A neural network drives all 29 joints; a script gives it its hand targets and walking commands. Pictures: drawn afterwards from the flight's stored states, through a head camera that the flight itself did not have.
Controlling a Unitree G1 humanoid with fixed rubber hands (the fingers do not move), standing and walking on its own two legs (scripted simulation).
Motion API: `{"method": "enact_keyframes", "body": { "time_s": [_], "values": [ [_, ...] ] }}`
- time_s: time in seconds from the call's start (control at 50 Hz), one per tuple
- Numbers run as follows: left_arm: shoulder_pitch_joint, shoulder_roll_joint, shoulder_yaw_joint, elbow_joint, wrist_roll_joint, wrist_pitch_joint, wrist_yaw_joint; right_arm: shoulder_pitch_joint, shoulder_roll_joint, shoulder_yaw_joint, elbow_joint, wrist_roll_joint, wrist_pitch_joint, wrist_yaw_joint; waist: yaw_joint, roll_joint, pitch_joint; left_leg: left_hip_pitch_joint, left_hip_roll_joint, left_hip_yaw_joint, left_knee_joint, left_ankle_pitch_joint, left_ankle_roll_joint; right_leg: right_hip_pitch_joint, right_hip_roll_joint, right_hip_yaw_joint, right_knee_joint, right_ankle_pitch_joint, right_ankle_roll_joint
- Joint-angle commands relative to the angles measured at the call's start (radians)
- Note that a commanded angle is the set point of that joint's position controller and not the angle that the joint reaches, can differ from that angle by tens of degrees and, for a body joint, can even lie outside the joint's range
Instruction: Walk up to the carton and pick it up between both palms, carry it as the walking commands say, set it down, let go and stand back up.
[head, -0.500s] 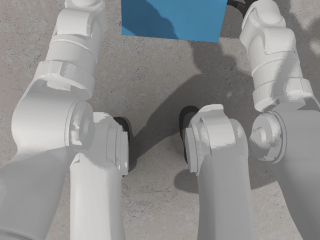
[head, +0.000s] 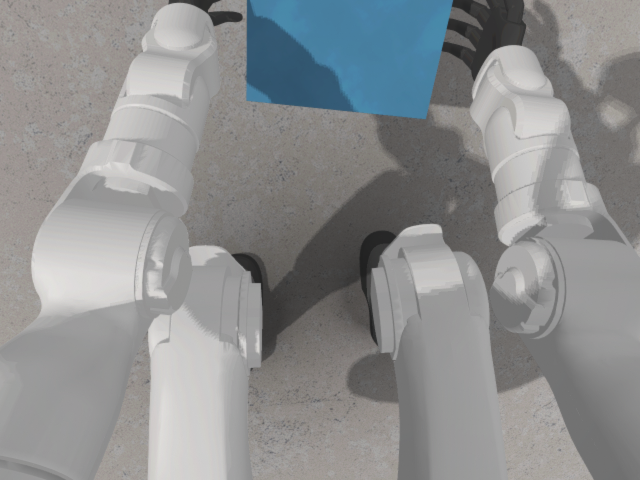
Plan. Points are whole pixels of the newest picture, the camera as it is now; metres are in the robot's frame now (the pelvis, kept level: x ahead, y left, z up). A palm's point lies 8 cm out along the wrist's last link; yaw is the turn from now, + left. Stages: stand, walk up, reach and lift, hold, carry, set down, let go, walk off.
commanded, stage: set down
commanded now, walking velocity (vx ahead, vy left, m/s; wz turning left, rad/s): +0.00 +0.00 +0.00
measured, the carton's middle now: (341, 35) +0.54 -0.07 -0.28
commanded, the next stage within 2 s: none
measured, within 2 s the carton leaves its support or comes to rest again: rests again in 1.46 s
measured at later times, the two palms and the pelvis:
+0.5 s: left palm (196, 9) +0.54 +0.08 -0.19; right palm (495, 48) +0.50 -0.22 -0.19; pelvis +0.01 +0.00 +0.00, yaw +0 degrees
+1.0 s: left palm (196, 6) +0.55 +0.08 -0.20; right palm (496, 43) +0.50 -0.22 -0.20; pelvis +0.01 +0.00 +0.00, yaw +0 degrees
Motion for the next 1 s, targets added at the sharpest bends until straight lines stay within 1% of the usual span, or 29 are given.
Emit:
{"method": "enact_keyframes", "body": {
  "time_s": [0.0, 0.08, 0.1, 0.14, 0.16, 0.18, 0.22, 0.26, 0.28, 0.32, 0.34, 0.36, 0.38, 0.4, 0.5, 0.52, 0.54, 0.56, 0.62, 0.64, 0.7, 0.72, 0.74, 0.76, 0.78, 0.84, 0.86, 0.9, 0.98],
  "values": [
    [-0.551, -0.888, -0.233, -0.183, -0.071, -0.065, -0.231, -0.678, 0.765, 0.271, -0.223, 0.090, -0.068, 0.243, -0.040, 0.089, -1.109, 0.427, -0.022, 0.075, -0.150, 0.302, 0.035, 0.475, 0.046, -0.116, -0.094, 0.366, -0.049],
    [-0.499, -0.890, -0.219, -0.165, -0.058, -0.068, -0.230, -0.656, 0.783, 0.262, -0.209, 0.060, -0.073, 0.241, -0.051, 0.078, -1.081, 0.454, -0.034, 0.073, -0.158, 0.315, 0.035, 0.456, 0.056, -0.124, -0.113, 0.340, -0.050],
    [-0.494, -0.899, -0.199, -0.187, -0.055, -0.071, -0.240, -0.657, 0.774, 0.250, -0.214, 0.051, -0.074, 0.244, -0.023, 0.068, -1.064, 0.403, -0.044, 0.075, -0.175, 0.277, 0.038, 0.471, 0.056, -0.117, -0.120, 0.312, -0.057],
    [-0.555, -0.845, -0.177, -0.176, -0.045, -0.077, -0.244, -0.686, 0.795, 0.266, -0.195, 0.049, -0.063, 0.248, -0.026, 0.044, -1.080, 0.348, -0.032, 0.090, -0.147, 0.283, 0.052, 0.493, 0.056, -0.100, -0.113, 0.348, -0.045],
    [-0.518, -0.869, -0.161, -0.180, -0.043, -0.075, -0.242, -0.685, 0.800, 0.277, -0.235, 0.061, -0.067, 0.244, 0.019, 0.029, -1.058, 0.334, -0.044, 0.094, -0.150, 0.285, 0.049, 0.526, 0.057, -0.099, -0.120, 0.339, -0.048],
    [-0.509, -0.796, -0.177, -0.170, -0.032, -0.077, -0.246, -0.585, 0.759, 0.238, -0.147, 0.031, -0.064, 0.245, -0.044, 0.064, -0.994, 0.329, -0.033, 0.104, -0.144, 0.298, 0.044, 0.484, 0.071, -0.083, -0.130, 0.366, -0.046],
    [-0.444, -0.867, -0.179, -0.150, -0.028, -0.064, -0.247, -0.655, 0.768, 0.287, -0.236, 0.078, -0.084, 0.239, 0.019, 0.040, -1.055, 0.392, -0.030, 0.076, -0.135, 0.328, 0.042, 0.485, 0.064, -0.100, -0.105, 0.361, -0.047],
    [-0.468, -0.835, -0.173, -0.158, -0.037, -0.072, -0.251, -0.617, 0.781, 0.246, -0.145, 0.025, -0.063, 0.247, -0.034, 0.026, -0.985, 0.336, -0.036, 0.088, -0.153, 0.290, 0.061, 0.468, 0.061, -0.100, -0.114, 0.346, -0.038],
    [-0.457, -0.841, -0.189, -0.116, -0.021, -0.069, -0.247, -0.561, 0.791, 0.239, -0.138, 0.027, -0.067, 0.247, -0.029, 0.078, -0.942, 0.355, -0.021, 0.101, -0.155, 0.292, 0.042, 0.447, 0.073, -0.100, -0.122, 0.348, -0.044],
    [-0.475, -0.837, -0.172, -0.146, -0.009, -0.063, -0.256, -0.620, 0.792, 0.240, -0.187, 0.037, -0.068, 0.261, 0.011, 0.088, -0.975, 0.334, -0.023, 0.096, -0.149, 0.253, 0.051, 0.439, 0.065, -0.086, -0.116, 0.312, -0.050],
    [-0.411, -0.833, -0.148, -0.099, -0.006, -0.063, -0.255, -0.553, 0.749, 0.215, -0.122, 0.020, -0.061, 0.256, -0.044, 0.041, -0.934, 0.322, -0.020, 0.073, -0.163, 0.245, 0.054, 0.434, 0.060, -0.118, -0.106, 0.315, -0.045],
    [-0.427, -0.827, -0.162, -0.145, 0.004, -0.059, -0.256, -0.534, 0.792, 0.223, -0.137, 0.018, -0.056, 0.258, 0.004, 0.070, -0.928, 0.305, -0.028, 0.082, -0.152, 0.283, 0.049, 0.420, 0.067, -0.084, -0.112, 0.330, -0.052],
    [-0.446, -0.846, -0.184, -0.141, -0.031, -0.063, -0.259, -0.584, 0.752, 0.226, -0.185, 0.024, -0.071, 0.258, -0.021, 0.070, -0.973, 0.347, -0.028, 0.092, -0.131, 0.306, 0.044, 0.428, 0.059, -0.093, -0.110, 0.326, -0.049],
    [-0.448, -0.843, -0.190, -0.160, -0.012, -0.070, -0.252, -0.601, 0.765, 0.241, -0.160, 0.046, -0.065, 0.250, 0.008, 0.078, -0.968, 0.332, -0.025, 0.096, -0.152, 0.290, 0.041, 0.463, 0.058, -0.093, -0.100, 0.353, -0.036],
    [-0.408, -0.832, -0.124, -0.072, 0.021, -0.052, -0.252, -0.561, 0.745, 0.211, -0.126, -0.002, -0.060, 0.252, -0.011, 0.039, -0.844, 0.341, -0.026, 0.076, -0.156, 0.220, 0.041, 0.367, 0.059, -0.105, -0.132, 0.249, -0.045],
    [-0.399, -0.807, -0.131, -0.071, 0.006, -0.052, -0.252, -0.570, 0.730, 0.207, -0.142, -0.014, -0.057, 0.258, -0.041, 0.053, -0.867, 0.318, -0.029, 0.089, -0.142, 0.208, 0.050, 0.376, 0.051, -0.088, -0.131, 0.241, -0.050],
    [-0.386, -0.821, -0.143, -0.097, 0.020, -0.049, -0.254, -0.559, 0.733, 0.166, -0.123, -0.022, -0.053, 0.261, -0.034, 0.094, -0.852, 0.333, -0.026, 0.062, -0.169, 0.208, 0.048, 0.363, 0.045, -0.101, -0.112, 0.256, -0.047],
    [-0.385, -0.770, -0.135, -0.097, 0.037, -0.057, -0.250, -0.510, 0.737, 0.201, -0.112, 0.003, -0.056, 0.261, -0.004, 0.062, -0.875, 0.340, -0.012, 0.073, -0.166, 0.237, 0.040, 0.377, 0.057, -0.112, -0.094, 0.284, -0.039],
    [-0.390, -0.775, -0.133, -0.122, 0.032, -0.063, -0.250, -0.519, 0.728, 0.190, -0.122, 0.002, -0.063, 0.266, 0.004, 0.094, -0.873, 0.336, -0.022, 0.076, -0.140, 0.289, 0.030, 0.354, 0.057, -0.085, -0.100, 0.314, -0.048],
    [-0.385, -0.790, -0.153, -0.133, 0.013, -0.065, -0.250, -0.491, 0.709, 0.160, -0.089, -0.011, -0.063, 0.266, -0.042, 0.095, -0.860, 0.347, -0.026, 0.061, -0.175, 0.265, 0.030, 0.346, 0.049, -0.110, -0.105, 0.298, -0.054],
    [-0.354, -0.776, -0.125, -0.107, 0.046, -0.051, -0.253, -0.490, 0.711, 0.167, -0.104, -0.013, -0.056, 0.276, 0.014, 0.100, -0.840, 0.333, -0.021, 0.089, -0.165, 0.284, 0.034, 0.360, 0.059, -0.080, -0.113, 0.297, -0.052],
    [-0.317, -0.764, -0.114, -0.069, 0.047, -0.052, -0.259, -0.509, 0.679, 0.168, -0.113, -0.035, -0.055, 0.275, -0.017, 0.065, -0.807, 0.291, -0.018, 0.072, -0.159, 0.271, 0.041, 0.348, 0.047, -0.073, -0.109, 0.307, -0.042],
    [-0.288, -0.751, -0.095, -0.076, 0.064, -0.050, -0.260, -0.463, 0.690, 0.174, -0.114, -0.031, -0.055, 0.270, 0.010, 0.055, -0.871, 0.327, -0.011, 0.076, -0.151, 0.298, 0.041, 0.428, 0.049, -0.086, -0.100, 0.317, -0.037],
    [-0.347, -0.731, -0.092, -0.104, 0.042, -0.054, -0.261, -0.481, 0.700, 0.169, -0.100, -0.034, -0.054, 0.269, -0.005, 0.029, -0.853, 0.278, -0.019, 0.068, -0.142, 0.268, 0.038, 0.391, 0.050, -0.083, -0.105, 0.303, -0.048],
    [-0.337, -0.762, -0.133, -0.094, 0.052, -0.052, -0.252, -0.473, 0.679, 0.134, -0.090, -0.040, -0.058, 0.263, -0.010, 0.122, -0.838, 0.332, -0.017, 0.066, -0.152, 0.273, 0.029, 0.339, 0.036, -0.071, -0.099, 0.291, -0.046],
    [-0.331, -0.710, -0.111, -0.109, 0.060, -0.059, -0.253, -0.457, 0.686, 0.161, -0.108, -0.027, -0.058, 0.271, 0.020, 0.077, -0.854, 0.340, -0.023, 0.092, -0.149, 0.296, 0.028, 0.383, 0.047, -0.074, -0.124, 0.315, -0.049],
    [-0.341, -0.729, -0.083, -0.067, 0.054, -0.058, -0.253, -0.451, 0.673, 0.149, -0.072, -0.047, -0.062, 0.264, -0.035, 0.058, -0.836, 0.335, -0.016, 0.054, -0.179, 0.256, 0.037, 0.378, 0.050, -0.092, -0.115, 0.298, -0.037],
    [-0.335, -0.656, -0.104, -0.119, 0.066, -0.060, -0.246, -0.421, 0.661, 0.138, -0.097, -0.037, -0.060, 0.268, 0.022, 0.092, -0.818, 0.334, -0.018, 0.084, -0.155, 0.287, 0.026, 0.364, 0.044, -0.076, -0.117, 0.299, -0.038],
    [-0.275, -0.676, -0.076, -0.099, 0.066, -0.063, -0.250, -0.372, 0.623, 0.132, -0.087, -0.056, -0.075, 0.241, -0.030, 0.067, -0.877, 0.284, -0.010, 0.074, -0.154, 0.268, 0.037, 0.454, 0.046, -0.080, -0.095, 0.343, -0.025]
  ]
}}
